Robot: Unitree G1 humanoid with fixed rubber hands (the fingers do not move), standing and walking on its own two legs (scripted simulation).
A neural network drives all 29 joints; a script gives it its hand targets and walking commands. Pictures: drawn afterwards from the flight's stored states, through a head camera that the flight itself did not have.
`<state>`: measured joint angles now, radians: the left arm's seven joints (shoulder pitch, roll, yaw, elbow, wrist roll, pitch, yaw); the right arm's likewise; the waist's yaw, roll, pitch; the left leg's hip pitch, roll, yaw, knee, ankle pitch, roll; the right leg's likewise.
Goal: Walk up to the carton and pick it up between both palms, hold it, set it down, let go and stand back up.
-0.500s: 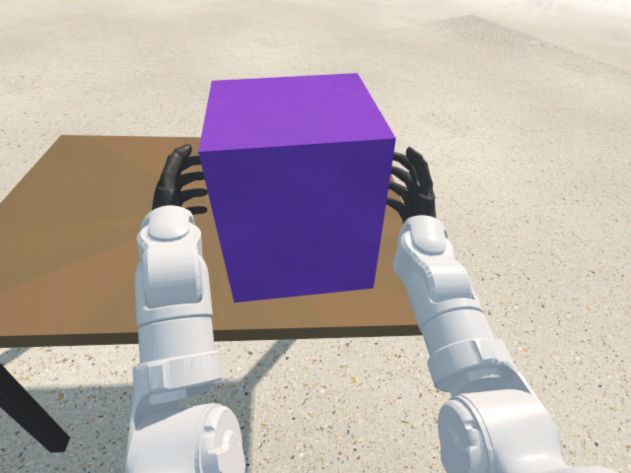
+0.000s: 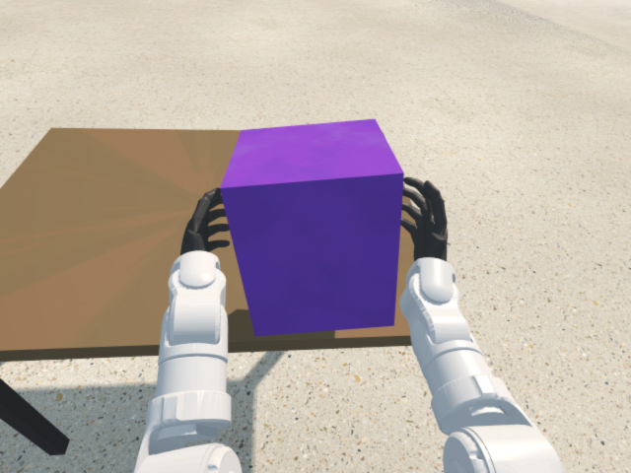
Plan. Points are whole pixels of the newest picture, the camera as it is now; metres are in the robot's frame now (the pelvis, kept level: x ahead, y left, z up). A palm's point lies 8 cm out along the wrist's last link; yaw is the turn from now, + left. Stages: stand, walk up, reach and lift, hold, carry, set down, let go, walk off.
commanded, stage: set down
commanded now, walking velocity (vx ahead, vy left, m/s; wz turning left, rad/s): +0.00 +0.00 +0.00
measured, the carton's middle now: (316, 225) +0.45 -0.03 +0.08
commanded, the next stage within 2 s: none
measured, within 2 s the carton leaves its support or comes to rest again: neither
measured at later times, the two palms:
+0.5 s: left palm (195, 254) +0.38 +0.14 +0.11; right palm (419, 245) +0.35 -0.15 +0.13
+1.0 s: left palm (210, 249) +0.41 +0.12 +0.08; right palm (421, 242) +0.37 -0.16 +0.12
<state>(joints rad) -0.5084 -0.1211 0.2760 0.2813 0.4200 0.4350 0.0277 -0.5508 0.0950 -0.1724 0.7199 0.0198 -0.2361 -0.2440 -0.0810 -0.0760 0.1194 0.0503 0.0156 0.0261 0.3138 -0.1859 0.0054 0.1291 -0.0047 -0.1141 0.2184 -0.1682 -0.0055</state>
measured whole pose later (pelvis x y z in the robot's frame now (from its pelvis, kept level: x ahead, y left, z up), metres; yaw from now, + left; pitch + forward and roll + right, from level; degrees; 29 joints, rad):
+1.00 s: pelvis +0.01 +0.01 +0.00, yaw -2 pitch -5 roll -1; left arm -0.70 -0.02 0.39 0.80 0.39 0.19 -0.01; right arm -0.69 0.14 -0.43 0.93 -0.15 -0.29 -0.23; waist -0.07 -0.09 0.07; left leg -0.03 0.02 0.08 0.28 -0.17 0.02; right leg 0.03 -0.01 -0.08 0.20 -0.15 0.00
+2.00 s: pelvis +0.02 +0.01 +0.00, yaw -4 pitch +7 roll -1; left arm -0.92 0.09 0.44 1.15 0.37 -0.07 -0.06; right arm -0.75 0.22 -0.68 0.94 -0.33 -0.32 -0.24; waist -0.10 -0.10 -0.02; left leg -0.24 0.02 0.10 0.30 -0.18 0.03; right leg -0.19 -0.01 -0.07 0.23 -0.14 0.01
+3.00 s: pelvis +0.03 +0.01 +0.00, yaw -5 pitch +13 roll -1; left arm -1.09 0.14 0.60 1.23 0.46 -0.11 -0.13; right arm -0.83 0.29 -0.78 0.81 -0.45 -0.25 -0.23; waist -0.12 -0.10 -0.03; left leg -0.37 0.03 0.13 0.34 -0.19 0.03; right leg -0.34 -0.01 -0.06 0.27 -0.16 0.01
